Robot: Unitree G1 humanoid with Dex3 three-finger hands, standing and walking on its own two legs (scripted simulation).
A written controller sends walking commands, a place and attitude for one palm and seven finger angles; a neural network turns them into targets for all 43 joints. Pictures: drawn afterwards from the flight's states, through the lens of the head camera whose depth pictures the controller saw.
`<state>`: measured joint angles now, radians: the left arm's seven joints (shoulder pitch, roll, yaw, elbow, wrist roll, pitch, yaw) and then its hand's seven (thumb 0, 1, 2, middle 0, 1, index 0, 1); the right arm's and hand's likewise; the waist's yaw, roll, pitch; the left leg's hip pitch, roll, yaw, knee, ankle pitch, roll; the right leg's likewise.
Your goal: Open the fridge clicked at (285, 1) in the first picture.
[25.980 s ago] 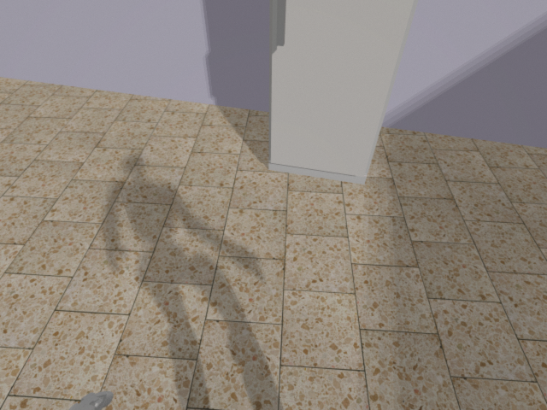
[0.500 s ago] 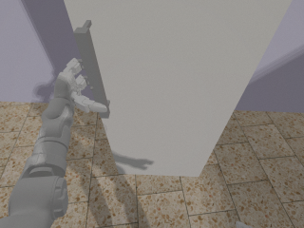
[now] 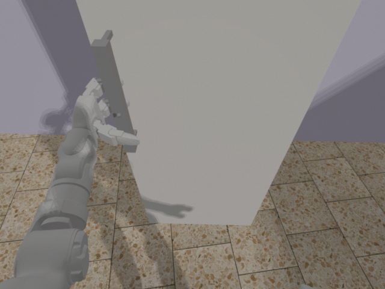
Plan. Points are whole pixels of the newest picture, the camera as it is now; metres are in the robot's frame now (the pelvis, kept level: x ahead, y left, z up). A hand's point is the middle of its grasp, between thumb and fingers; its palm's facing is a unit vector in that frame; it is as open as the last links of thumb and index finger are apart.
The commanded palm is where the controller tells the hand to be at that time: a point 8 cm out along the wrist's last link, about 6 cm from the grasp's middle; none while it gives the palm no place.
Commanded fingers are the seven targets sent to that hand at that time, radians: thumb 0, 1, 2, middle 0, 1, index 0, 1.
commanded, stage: slide the fingers in behind the handle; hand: left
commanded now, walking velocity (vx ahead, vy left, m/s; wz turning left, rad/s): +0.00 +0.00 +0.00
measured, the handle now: (121, 100) +0.50 +0.17 +0.14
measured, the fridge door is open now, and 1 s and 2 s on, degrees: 0 0 0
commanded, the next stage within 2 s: grip the handle and tug to test in 0.32 s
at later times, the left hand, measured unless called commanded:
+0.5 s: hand (118, 114) +0.43 +0.16 +0.15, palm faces -0.02 -1.00 +0.01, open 14.2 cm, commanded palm +0.41 +0.21 +0.14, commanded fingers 0.00 -0.27 0.40 -0.32 -1.23 -0.32 -1.23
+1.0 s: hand (118, 112) +0.44 +0.16 +0.15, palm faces -0.02 -1.00 +0.02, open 7.4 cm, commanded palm +0.41 +0.21 +0.14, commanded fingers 0.00 0.90 0.90 -0.45 -1.40 -0.45 -1.40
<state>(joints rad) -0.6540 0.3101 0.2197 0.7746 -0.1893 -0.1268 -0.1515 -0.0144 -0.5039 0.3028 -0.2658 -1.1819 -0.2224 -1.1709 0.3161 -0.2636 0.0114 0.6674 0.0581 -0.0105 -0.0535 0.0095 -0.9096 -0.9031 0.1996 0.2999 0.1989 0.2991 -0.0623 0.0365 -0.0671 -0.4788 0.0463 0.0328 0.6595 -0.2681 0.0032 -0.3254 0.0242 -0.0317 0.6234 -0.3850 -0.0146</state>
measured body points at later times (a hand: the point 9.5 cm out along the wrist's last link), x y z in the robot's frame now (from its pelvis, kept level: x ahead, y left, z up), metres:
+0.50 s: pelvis +0.01 +0.00 +0.00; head +0.02 +0.00 +0.45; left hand +0.43 +0.21 +0.15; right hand +0.10 -0.26 -0.11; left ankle +0.04 +0.12 -0.72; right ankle -0.04 -0.11 -0.72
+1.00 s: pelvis +0.01 +0.00 +0.00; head +0.03 +0.00 +0.45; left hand +0.43 +0.21 +0.15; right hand +0.09 -0.26 -0.11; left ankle +0.04 +0.12 -0.72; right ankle -0.04 -0.11 -0.72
